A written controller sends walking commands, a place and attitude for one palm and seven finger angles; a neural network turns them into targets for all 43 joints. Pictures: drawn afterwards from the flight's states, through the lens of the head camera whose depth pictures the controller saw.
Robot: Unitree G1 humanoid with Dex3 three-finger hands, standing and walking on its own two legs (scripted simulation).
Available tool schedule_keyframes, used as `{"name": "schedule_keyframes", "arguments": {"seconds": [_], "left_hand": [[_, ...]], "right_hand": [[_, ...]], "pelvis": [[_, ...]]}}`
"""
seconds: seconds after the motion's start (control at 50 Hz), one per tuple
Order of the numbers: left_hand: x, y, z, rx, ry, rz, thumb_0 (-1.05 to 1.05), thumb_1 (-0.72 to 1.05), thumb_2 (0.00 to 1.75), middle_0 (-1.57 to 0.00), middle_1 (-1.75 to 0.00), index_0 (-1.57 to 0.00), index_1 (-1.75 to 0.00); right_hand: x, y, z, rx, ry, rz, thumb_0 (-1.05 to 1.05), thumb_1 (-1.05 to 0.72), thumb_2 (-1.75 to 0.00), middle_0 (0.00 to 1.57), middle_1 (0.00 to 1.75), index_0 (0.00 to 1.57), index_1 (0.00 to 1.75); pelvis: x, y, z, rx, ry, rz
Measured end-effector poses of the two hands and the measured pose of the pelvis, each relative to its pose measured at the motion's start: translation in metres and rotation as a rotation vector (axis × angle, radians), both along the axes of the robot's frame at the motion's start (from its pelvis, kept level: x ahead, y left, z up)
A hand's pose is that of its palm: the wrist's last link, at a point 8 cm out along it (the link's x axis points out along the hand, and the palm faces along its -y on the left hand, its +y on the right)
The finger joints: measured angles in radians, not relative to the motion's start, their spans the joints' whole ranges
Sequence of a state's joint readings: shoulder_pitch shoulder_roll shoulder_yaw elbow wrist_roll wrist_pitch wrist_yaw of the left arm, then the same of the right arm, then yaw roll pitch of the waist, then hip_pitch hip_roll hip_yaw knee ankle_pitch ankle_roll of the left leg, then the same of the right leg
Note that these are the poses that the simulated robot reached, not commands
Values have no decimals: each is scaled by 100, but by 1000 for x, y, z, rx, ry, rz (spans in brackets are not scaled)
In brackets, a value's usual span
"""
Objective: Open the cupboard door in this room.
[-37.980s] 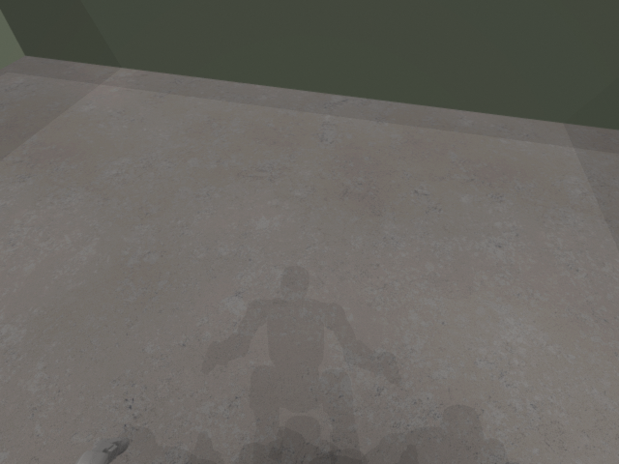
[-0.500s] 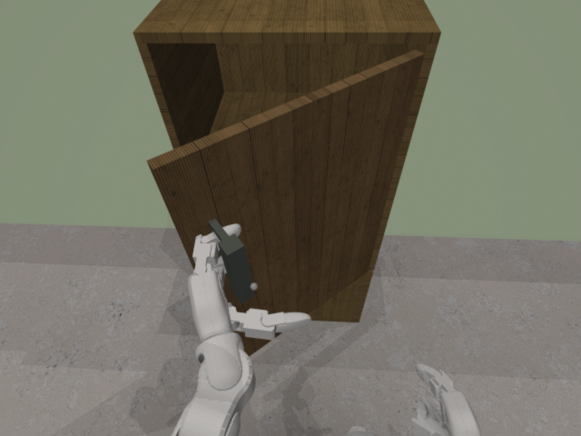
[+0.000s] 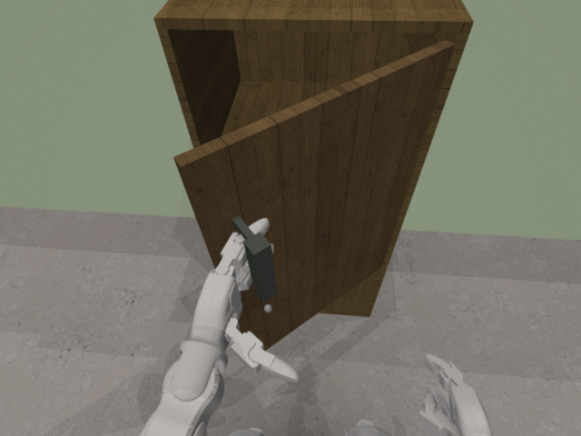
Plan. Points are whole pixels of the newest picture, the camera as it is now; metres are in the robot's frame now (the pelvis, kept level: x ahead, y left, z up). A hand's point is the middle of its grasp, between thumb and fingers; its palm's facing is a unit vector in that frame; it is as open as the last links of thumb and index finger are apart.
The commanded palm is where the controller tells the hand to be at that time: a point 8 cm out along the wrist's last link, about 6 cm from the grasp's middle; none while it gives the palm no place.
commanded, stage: slide the hand sideways off the handle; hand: left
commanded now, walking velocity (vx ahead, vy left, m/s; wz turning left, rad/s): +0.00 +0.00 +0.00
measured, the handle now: (253, 259) +0.33 +0.08 +0.08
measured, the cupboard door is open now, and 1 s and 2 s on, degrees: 41 41 41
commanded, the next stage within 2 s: draw the hand back to the body in 0.96 s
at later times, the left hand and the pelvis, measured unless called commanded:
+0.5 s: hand (242, 331) +0.23 +0.08 +0.07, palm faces -0.04 -1.00 -0.01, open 16.2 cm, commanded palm +0.20 +0.14 +0.07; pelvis +0.02 +0.00 -0.01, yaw -1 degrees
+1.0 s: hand (193, 362) +0.19 +0.13 +0.07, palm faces -0.01 -1.00 -0.04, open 16.3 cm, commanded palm +0.17 +0.18 +0.07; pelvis +0.02 -0.01 -0.02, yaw -1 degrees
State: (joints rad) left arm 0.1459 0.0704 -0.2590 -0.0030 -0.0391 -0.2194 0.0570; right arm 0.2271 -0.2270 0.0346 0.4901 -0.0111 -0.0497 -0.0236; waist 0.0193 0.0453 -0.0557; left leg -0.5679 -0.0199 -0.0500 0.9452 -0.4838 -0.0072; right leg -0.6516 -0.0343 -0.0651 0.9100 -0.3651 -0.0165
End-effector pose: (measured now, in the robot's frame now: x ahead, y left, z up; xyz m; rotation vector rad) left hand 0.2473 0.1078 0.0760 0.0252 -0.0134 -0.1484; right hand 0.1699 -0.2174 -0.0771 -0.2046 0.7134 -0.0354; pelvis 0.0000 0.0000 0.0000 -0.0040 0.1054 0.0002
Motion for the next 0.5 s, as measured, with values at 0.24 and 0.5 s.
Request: {"name": "schedule_keyframes", "arguments": {"seconds": [0.24, 0.5], "left_hand": [[-6, -3, 0, -28, 18, 51, -1, -50, 30, -18, -36, -19, -34], [-35, 25, -2, -9, 46, 106, -1, -50, 30, -18, -32, -19, -32]], "right_hand": [[-1, 8, 6, 24, -30, -9, 2, -90, -90, 20, 30, 20, 30], [21, 1, 8, 13, -66, 2, 2, -90, -90, 20, 30, 20, 30]], "pelvis": [[9, 4, -2, 12, 22, -29], [21, -1, -7, 4, 44, -22]]}}
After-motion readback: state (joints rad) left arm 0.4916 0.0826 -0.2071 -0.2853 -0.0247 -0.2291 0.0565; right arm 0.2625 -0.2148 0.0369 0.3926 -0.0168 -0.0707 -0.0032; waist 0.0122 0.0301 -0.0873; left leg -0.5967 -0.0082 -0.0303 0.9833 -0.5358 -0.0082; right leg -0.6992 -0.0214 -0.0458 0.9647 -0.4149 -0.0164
